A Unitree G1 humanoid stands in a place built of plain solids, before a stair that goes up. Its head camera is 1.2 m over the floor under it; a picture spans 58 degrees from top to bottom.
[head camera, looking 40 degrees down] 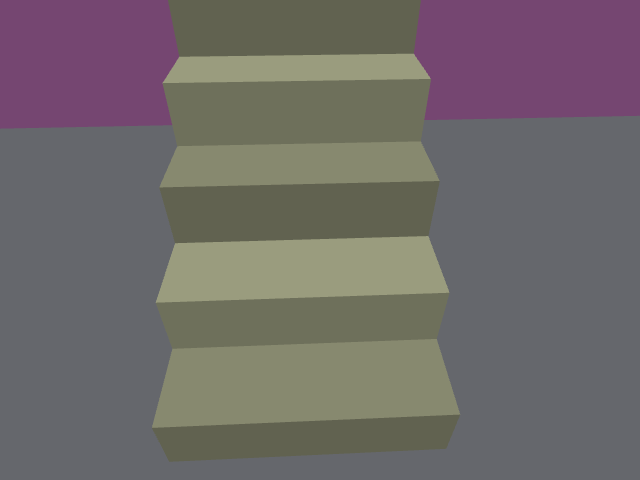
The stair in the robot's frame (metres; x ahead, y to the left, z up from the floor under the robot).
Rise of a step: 0.19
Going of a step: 0.23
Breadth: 0.75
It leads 3 degrees to the left of straight ahead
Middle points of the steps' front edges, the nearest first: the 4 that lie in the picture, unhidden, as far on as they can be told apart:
0.52 0.03 0.19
0.75 0.04 0.38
0.98 0.05 0.57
1.21 0.06 0.76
